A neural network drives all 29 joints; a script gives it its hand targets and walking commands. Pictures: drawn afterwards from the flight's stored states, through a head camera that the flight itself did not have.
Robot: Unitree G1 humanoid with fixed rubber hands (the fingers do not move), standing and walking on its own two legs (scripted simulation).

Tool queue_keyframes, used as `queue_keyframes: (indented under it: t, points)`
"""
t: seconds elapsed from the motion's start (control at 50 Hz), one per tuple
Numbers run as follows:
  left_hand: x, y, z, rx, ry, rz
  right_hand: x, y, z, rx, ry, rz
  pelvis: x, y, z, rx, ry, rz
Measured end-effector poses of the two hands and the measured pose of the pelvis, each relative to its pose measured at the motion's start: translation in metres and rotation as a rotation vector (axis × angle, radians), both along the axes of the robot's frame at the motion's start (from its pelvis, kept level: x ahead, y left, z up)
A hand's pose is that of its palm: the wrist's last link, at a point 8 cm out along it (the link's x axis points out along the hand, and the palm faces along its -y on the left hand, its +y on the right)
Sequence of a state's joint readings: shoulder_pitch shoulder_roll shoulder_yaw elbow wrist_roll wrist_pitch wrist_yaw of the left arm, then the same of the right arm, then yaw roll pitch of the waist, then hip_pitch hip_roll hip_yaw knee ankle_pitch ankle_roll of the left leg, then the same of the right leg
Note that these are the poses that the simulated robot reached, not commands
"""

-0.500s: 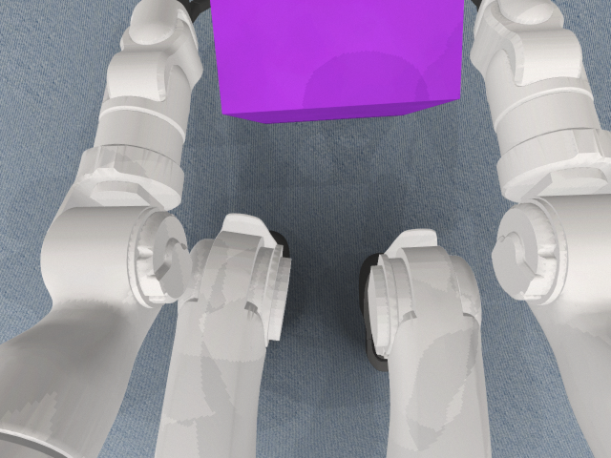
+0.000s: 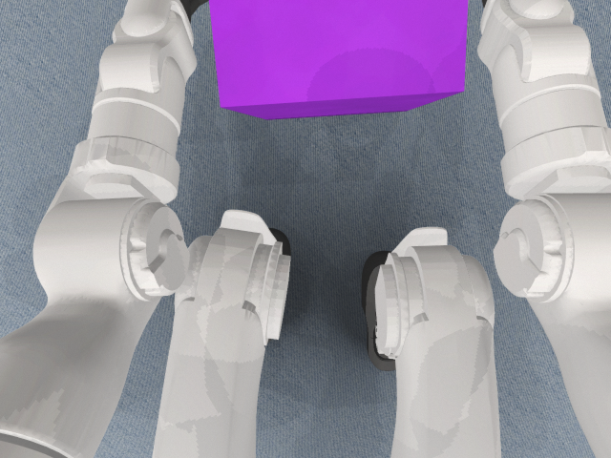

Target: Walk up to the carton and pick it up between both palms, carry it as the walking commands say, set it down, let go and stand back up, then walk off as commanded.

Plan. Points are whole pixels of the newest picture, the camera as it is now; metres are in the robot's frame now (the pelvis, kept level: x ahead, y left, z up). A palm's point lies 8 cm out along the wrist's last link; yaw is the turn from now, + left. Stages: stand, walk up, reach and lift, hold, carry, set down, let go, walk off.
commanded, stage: set down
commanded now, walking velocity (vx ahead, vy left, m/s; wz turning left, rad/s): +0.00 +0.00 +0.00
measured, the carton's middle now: (333, 17) +0.54 +0.03 -0.24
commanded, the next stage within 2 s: let go in 1.92 s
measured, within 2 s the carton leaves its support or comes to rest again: neither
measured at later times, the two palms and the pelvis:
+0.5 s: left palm out of the picture +0.53 +0.21 -0.16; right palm out of the picture +0.57 -0.15 -0.16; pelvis +0.00 +0.01 +0.01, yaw +0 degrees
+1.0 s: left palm out of the picture +0.54 +0.22 -0.06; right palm out of the picture +0.58 -0.16 -0.06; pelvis +0.00 +0.01 +0.06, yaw +0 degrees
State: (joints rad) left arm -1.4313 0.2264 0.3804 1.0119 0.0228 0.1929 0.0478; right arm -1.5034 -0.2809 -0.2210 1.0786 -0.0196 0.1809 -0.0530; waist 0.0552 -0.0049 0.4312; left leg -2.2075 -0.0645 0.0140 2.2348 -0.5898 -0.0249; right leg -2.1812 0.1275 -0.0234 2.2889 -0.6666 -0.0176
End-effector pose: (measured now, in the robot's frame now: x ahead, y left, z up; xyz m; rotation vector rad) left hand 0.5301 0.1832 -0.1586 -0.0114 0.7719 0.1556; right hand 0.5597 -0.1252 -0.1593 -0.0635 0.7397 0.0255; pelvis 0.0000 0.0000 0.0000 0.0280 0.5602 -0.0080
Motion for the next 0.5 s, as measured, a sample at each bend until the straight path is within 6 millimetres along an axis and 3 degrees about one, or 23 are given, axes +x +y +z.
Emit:
queue_keyframes:
  t: [0.26, 0.5]
  points:
    - [0.002, 0.001, -0.003, 0.028, -0.031, 0.018, 0.003, -0.004, -0.001, -0.025, -0.034, -0.005, -0.003, 0.001, 0.006, 0.0, 0.002, 0.002]
    - [0.004, 0.03, 0.004, 0.056, -0.029, 0.059, 0.008, -0.027, 0.003, -0.053, -0.023, -0.039, 0.0, 0.005, 0.009, -0.003, 0.076, 0.001]
